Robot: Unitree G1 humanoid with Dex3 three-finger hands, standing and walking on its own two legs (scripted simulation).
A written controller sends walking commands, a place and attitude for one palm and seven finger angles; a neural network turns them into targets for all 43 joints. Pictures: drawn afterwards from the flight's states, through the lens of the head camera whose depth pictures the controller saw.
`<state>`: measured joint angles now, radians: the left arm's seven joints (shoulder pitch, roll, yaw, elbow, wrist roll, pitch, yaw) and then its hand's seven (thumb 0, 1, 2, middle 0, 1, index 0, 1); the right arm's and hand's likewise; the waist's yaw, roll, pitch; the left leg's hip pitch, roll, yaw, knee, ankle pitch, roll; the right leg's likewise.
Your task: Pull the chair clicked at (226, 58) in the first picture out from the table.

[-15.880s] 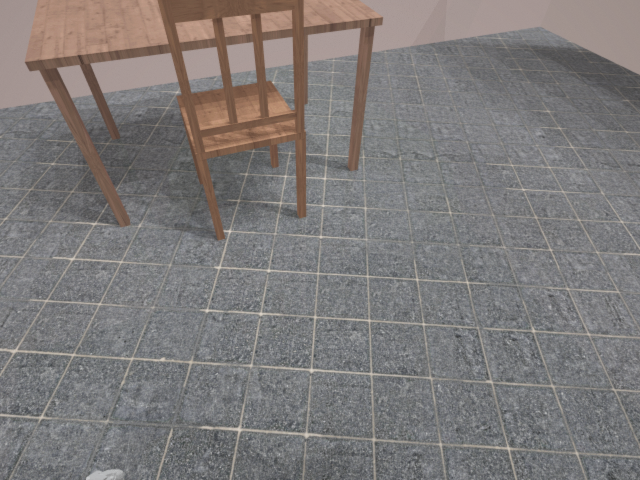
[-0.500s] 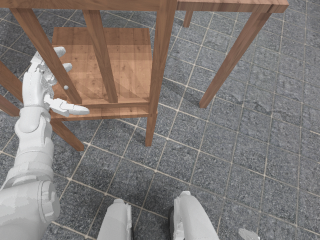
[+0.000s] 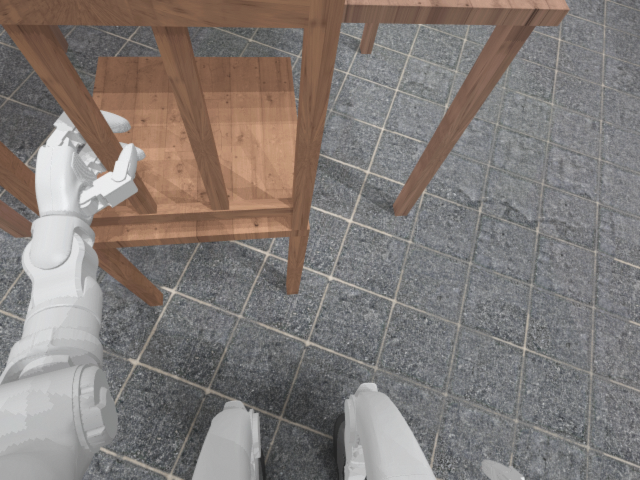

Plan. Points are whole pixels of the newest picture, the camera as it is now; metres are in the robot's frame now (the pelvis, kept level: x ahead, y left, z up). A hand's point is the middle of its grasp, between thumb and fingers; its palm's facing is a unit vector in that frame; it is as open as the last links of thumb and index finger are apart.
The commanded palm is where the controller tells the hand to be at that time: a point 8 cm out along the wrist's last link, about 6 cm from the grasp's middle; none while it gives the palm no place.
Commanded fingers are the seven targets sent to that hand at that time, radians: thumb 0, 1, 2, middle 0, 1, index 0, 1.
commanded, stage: hook a spindle and tug to test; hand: left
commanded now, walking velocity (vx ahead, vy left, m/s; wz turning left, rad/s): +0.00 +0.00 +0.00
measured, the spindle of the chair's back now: (104, 144) +0.50 +0.23 +0.04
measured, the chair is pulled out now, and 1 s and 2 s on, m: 0.00 0.05 0.18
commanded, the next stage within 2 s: step backward, pulling the chair out in 0.58 s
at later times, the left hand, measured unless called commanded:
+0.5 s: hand (123, 197) +0.44 +0.21 +0.02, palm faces +0.06 -1.00 -0.02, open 5.8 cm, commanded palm +0.40 +0.25 +0.02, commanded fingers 0.00 0.90 0.90 -0.50 -1.45 -0.50 -1.45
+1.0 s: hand (135, 203) +0.42 +0.19 +0.04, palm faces +0.18 -0.98 -0.12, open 5.6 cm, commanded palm +0.40 +0.23 +0.04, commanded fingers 0.00 0.90 0.90 -0.50 -1.45 -0.50 -1.45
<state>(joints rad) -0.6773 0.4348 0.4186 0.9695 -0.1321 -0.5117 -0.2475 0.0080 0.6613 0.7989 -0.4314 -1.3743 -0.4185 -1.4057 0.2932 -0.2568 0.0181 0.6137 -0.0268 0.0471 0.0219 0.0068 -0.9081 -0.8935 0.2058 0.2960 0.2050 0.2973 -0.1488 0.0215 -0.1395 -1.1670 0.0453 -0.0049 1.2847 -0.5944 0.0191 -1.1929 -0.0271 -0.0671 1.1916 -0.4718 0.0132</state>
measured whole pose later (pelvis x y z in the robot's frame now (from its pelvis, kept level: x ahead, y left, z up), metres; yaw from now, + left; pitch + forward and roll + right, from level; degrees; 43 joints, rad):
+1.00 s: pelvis +0.02 +0.01 +0.09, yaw +1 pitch +15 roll -2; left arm -0.54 0.27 0.20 1.02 -0.06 -0.27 0.10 0.06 0.70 0.77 -0.26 -1.11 -0.44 -1.44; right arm 0.30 -0.22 0.02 0.63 0.04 0.10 -0.10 0.01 -0.91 -0.89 0.21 0.30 0.21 0.30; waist -0.10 0.00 -0.03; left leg -0.61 0.02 0.03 0.74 -0.39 0.03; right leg -0.64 -0.03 -0.05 0.67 -0.26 0.03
